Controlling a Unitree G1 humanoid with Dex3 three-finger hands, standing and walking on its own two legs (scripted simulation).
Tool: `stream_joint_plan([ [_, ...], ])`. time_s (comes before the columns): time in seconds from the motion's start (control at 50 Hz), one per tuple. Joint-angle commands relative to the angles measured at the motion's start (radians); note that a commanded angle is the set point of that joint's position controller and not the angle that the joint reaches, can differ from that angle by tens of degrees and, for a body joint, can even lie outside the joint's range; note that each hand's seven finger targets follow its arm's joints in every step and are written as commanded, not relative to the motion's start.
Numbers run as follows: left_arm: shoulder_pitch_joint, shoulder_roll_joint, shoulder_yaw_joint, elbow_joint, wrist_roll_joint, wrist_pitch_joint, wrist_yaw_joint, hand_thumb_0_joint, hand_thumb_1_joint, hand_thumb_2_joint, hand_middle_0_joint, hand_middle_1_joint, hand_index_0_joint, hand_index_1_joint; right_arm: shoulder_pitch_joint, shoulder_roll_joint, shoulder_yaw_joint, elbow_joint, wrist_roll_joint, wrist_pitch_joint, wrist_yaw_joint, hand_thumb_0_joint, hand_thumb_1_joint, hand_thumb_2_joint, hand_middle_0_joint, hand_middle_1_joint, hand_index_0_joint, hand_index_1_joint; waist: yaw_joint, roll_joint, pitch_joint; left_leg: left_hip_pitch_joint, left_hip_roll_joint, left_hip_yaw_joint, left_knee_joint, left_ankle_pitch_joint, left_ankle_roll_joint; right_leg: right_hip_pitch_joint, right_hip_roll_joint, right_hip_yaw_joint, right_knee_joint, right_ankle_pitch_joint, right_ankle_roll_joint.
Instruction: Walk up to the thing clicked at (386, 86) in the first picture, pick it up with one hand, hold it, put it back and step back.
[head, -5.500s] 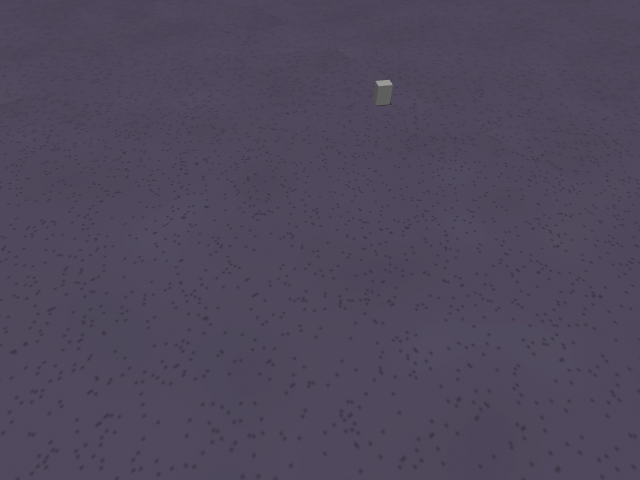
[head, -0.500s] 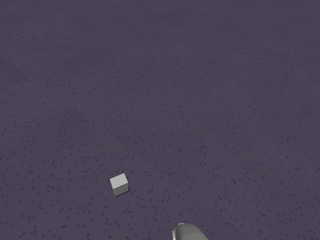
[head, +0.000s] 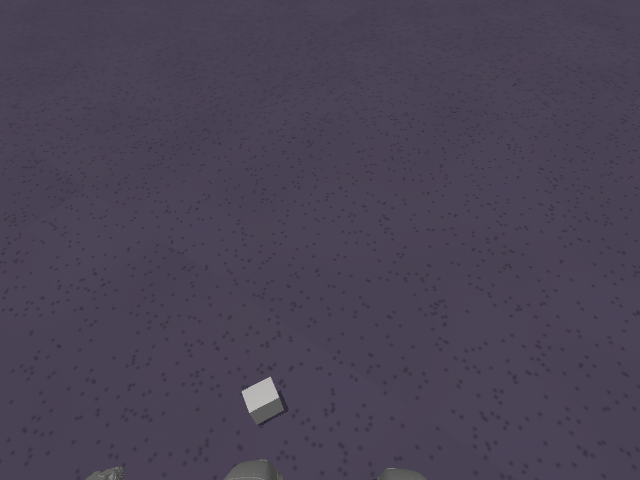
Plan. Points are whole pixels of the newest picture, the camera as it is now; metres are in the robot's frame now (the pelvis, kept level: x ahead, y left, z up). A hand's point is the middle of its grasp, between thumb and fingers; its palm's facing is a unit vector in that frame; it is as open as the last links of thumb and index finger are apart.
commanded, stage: walk up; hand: left
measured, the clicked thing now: (263, 401) +0.41 +0.20 -0.70
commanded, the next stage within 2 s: stand in 1.68 s
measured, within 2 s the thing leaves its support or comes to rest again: neither
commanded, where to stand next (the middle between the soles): +0.09 +0.02 m, yaw +2 degrees
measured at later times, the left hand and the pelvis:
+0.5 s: hand out of the picture +0.07 +0.28 -0.15, palm faces +0.00 -0.94 -0.34, open 7.4 cm; pelvis +0.03 +0.01 +0.01, yaw +1 degrees
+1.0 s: hand out of the picture +0.14 +0.25 -0.14, palm faces -0.01 -0.95 -0.32, open 7.4 cm; pelvis +0.05 +0.00 +0.02, yaw +0 degrees
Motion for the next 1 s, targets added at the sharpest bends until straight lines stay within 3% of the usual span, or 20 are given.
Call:
stream_joint_plan([
  [0.0,-0.032,0.274,0.077,-0.053,0.002,-0.003,0.018,0.000,0.900,0.900,-0.200,-0.300,-0.200,-0.300,0.090,-0.143,-0.050,0.010,-0.005,-0.020,-0.021,0.000,-0.900,-0.900,0.200,0.300,0.200,0.300,-0.004,-0.258,-0.064,0.065,-0.011,0.036,-0.166,0.107,-0.024,-0.036,-0.177,0.180,-0.230,-0.147,-0.159],
  [0.04,-0.070,0.268,0.074,-0.045,-0.010,0.013,0.015,0.000,0.900,0.900,-0.200,-0.300,-0.200,-0.300,0.092,-0.144,-0.054,0.038,-0.006,-0.028,-0.027,0.000,-0.900,-0.900,0.200,0.300,0.200,0.300,-0.025,-0.203,-0.087,0.179,-0.030,0.054,-0.276,0.234,-0.018,-0.096,-0.168,0.155,-0.169,-0.230,-0.132],
  [0.08,-0.095,0.223,0.051,-0.043,-0.021,0.028,0.013,0.000,0.900,0.900,-0.200,-0.300,-0.200,-0.300,0.082,-0.166,-0.059,0.051,-0.018,-0.034,-0.036,0.000,-0.900,-0.900,0.200,0.300,0.200,0.300,-0.043,-0.134,-0.085,0.262,-0.017,0.013,-0.331,0.254,0.000,-0.201,-0.160,0.159,-0.122,-0.334,-0.079],
  [0.1,-0.085,0.185,0.039,-0.038,-0.026,0.034,0.012,0.000,0.900,0.900,-0.200,-0.300,-0.200,-0.300,0.065,-0.196,-0.060,0.046,-0.024,-0.038,-0.041,0.000,-0.900,-0.900,0.200,0.300,0.200,0.300,-0.041,-0.017,-0.069,0.242,0.069,-0.126,-0.473,0.145,0.017,-0.223,-0.119,0.127,-0.051,-0.377,-0.049],
  [0.12,-0.045,0.155,0.028,-0.022,-0.038,0.042,0.010,0.000,0.900,0.900,-0.200,-0.300,-0.200,-0.300,0.000,-0.236,-0.057,0.022,-0.029,-0.048,-0.044,0.000,-0.900,-0.900,0.200,0.300,0.200,0.300,-0.002,0.111,-0.046,0.128,0.218,-0.395,-0.637,-0.110,0.061,-0.191,-0.029,0.088,0.084,-0.329,0.000],
  [0.14,-0.014,0.215,0.045,0.024,-0.038,0.051,0.016,0.000,0.900,0.900,-0.200,-0.300,-0.200,-0.300,-0.092,-0.295,-0.062,-0.002,-0.017,-0.045,-0.043,0.000,-0.900,-0.900,0.200,0.300,0.200,0.300,0.001,0.155,0.015,-0.067,0.304,-0.482,-0.730,-0.310,0.146,-0.081,-0.001,0.064,0.221,-0.320,0.013],
  [0.16,0.006,0.249,0.061,0.055,-0.035,0.052,0.017,0.000,0.900,0.900,-0.200,-0.300,-0.200,-0.300,-0.147,-0.282,-0.060,-0.001,-0.016,-0.039,-0.041,0.000,-0.900,-0.900,0.200,0.300,0.200,0.300,0.022,0.126,0.054,-0.154,0.298,-0.450,-0.719,-0.321,0.170,0.008,-0.032,0.082,0.263,-0.289,0.014],
  [0.2,-0.007,0.230,0.057,0.081,-0.033,0.048,0.010,0.000,0.900,0.900,-0.200,-0.300,-0.200,-0.300,-0.138,-0.230,-0.041,0.017,-0.022,-0.044,-0.043,0.000,-0.900,-0.900,0.200,0.300,0.200,0.300,0.014,0.112,0.016,-0.045,0.193,-0.292,-0.647,-0.096,0.118,-0.001,-0.023,0.092,0.169,-0.255,0.008],
  [0.28,-0.003,0.205,0.046,0.126,-0.028,0.033,0.015,0.000,0.900,0.900,-0.200,-0.300,-0.200,-0.300,-0.126,-0.232,-0.041,0.033,-0.014,-0.043,-0.035,0.000,-0.900,-0.900,0.200,0.300,0.200,0.300,0.005,0.145,-0.121,0.163,0.161,-0.200,-0.502,0.232,0.103,0.058,0.000,0.039,-0.037,-0.187,0.014],
  [0.32,-0.016,0.210,0.043,0.148,-0.019,0.020,0.025,0.000,0.900,0.900,-0.200,-0.300,-0.200,-0.300,-0.128,-0.200,-0.033,0.037,0.000,-0.034,-0.035,0.000,-0.900,-0.900,0.200,0.300,0.200,0.300,0.006,0.099,-0.165,0.163,0.137,-0.140,-0.441,0.389,0.066,0.164,-0.016,0.062,-0.144,-0.027,0.017],
  [0.34,-0.021,0.223,0.042,0.148,-0.016,0.014,0.029,0.000,0.900,0.900,-0.200,-0.300,-0.200,-0.300,-0.131,-0.186,-0.027,0.038,0.008,-0.034,-0.037,0.000,-0.900,-0.900,0.200,0.300,0.200,0.300,0.006,0.076,-0.188,0.162,0.125,-0.118,-0.420,0.434,0.048,0.199,-0.047,0.097,-0.141,0.062,0.012],
  [0.36,-0.057,0.246,0.039,0.147,-0.018,0.012,0.028,0.000,0.900,0.900,-0.200,-0.300,-0.200,-0.300,-0.134,-0.171,-0.023,0.046,0.012,-0.032,-0.039,0.000,-0.900,-0.900,0.200,0.300,0.200,0.300,-0.015,0.028,-0.190,0.163,0.091,-0.099,-0.445,0.336,0.029,0.169,-0.064,0.128,-0.121,0.078,0.006],
  [0.38,-0.089,0.249,0.034,0.146,-0.020,0.015,0.023,0.000,0.900,0.900,-0.200,-0.300,-0.200,-0.300,-0.139,-0.171,-0.025,0.054,0.015,-0.030,-0.040,0.000,-0.900,-0.900,0.200,0.300,0.200,0.300,-0.028,0.001,-0.157,0.169,0.075,-0.092,-0.478,0.206,0.020,0.123,-0.073,0.134,-0.122,0.003,0.000],
  [0.4,-0.105,0.243,0.030,0.148,-0.022,0.017,0.020,0.000,0.900,0.900,-0.200,-0.300,-0.200,-0.300,-0.158,-0.180,-0.027,0.063,0.011,-0.027,-0.040,0.000,-0.900,-0.900,0.200,0.300,0.200,0.300,-0.029,-0.002,-0.126,0.169,0.080,-0.105,-0.508,0.129,0.020,0.094,-0.070,0.128,-0.130,-0.048,0.002],
  [0.42,-0.109,0.232,0.025,0.153,-0.025,0.016,0.017,0.000,0.900,0.900,-0.200,-0.300,-0.200,-0.300,-0.171,-0.187,-0.026,0.070,0.008,-0.027,-0.039,0.000,-0.900,-0.900,0.200,0.300,0.200,0.300,-0.024,0.002,-0.122,0.173,0.090,-0.119,-0.523,0.121,0.023,0.104,-0.068,0.117,-0.134,-0.049,0.005],
  [0.48,-0.099,0.227,0.020,0.187,-0.024,0.009,0.018,0.000,0.900,0.900,-0.200,-0.300,-0.200,-0.300,-0.213,-0.173,-0.017,0.084,0.008,-0.027,-0.034,0.000,-0.900,-0.900,0.200,0.300,0.200,0.300,-0.015,-0.047,-0.110,0.195,0.085,-0.100,-0.494,0.215,0.029,0.098,-0.080,0.129,-0.187,-0.002,-0.001],
  [0.52,-0.118,0.235,0.022,0.196,-0.022,0.003,0.021,0.000,0.900,0.900,-0.200,-0.300,-0.200,-0.300,-0.208,-0.168,-0.014,0.101,0.010,-0.028,-0.034,0.000,-0.900,-0.900,0.200,0.300,0.200,0.300,-0.024,-0.087,-0.111,0.227,0.075,-0.073,-0.471,0.328,0.025,0.105,-0.097,0.143,-0.212,0.069,-0.003],
  [0.58,-0.137,0.235,0.023,0.204,-0.023,0.000,0.025,0.000,0.900,0.900,-0.200,-0.300,-0.200,-0.300,-0.208,-0.161,-0.016,0.127,0.013,-0.024,-0.033,0.000,-0.900,-0.900,0.200,0.300,0.200,0.300,-0.028,-0.117,-0.121,0.277,0.072,-0.058,-0.465,0.402,0.016,0.105,-0.107,0.142,-0.232,0.125,-0.002],
  [0.64,-0.160,0.222,0.021,0.206,-0.025,0.003,0.025,0.000,0.900,0.900,-0.200,-0.300,-0.200,-0.300,-0.226,-0.155,-0.012,0.145,0.008,-0.020,-0.031,0.000,-0.900,-0.900,0.200,0.300,0.200,0.300,-0.023,-0.107,-0.104,0.260,0.072,-0.062,-0.504,0.372,0.010,0.119,-0.100,0.134,-0.256,0.073,0.010],
  [0.98,-0.191,0.214,0.029,0.214,-0.019,0.012,0.027,0.000,0.900,0.900,-0.200,-0.300,-0.200,-0.300,-0.249,-0.149,-0.008,0.174,0.000,-0.020,-0.034,0.000,-0.900,-0.900,0.200,0.300,0.200,0.300,-0.016,-0.030,-0.138,0.270,0.082,-0.049,-0.566,0.408,-0.003,0.216,-0.088,0.109,-0.271,0.114,0.018],
])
